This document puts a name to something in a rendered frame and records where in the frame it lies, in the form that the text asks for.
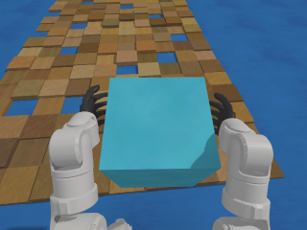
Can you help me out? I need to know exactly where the right robot upper arm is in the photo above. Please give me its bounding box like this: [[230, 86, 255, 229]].
[[212, 217, 265, 230]]

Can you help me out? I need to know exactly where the right robot forearm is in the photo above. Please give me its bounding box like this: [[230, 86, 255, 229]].
[[218, 118, 273, 230]]

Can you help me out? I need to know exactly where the carton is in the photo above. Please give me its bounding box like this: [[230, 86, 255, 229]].
[[99, 77, 222, 188]]

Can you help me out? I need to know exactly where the robot left shin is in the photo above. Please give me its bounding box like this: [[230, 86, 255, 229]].
[[115, 218, 125, 222]]

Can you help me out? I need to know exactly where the left robot upper arm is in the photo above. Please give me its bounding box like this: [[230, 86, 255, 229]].
[[54, 213, 107, 230]]

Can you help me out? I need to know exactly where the robot left hand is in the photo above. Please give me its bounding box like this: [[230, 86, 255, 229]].
[[80, 84, 108, 126]]

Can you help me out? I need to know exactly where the robot right hand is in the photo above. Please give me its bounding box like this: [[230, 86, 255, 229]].
[[209, 92, 236, 136]]

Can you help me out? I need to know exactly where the left robot forearm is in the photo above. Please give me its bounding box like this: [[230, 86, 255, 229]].
[[48, 111, 100, 230]]

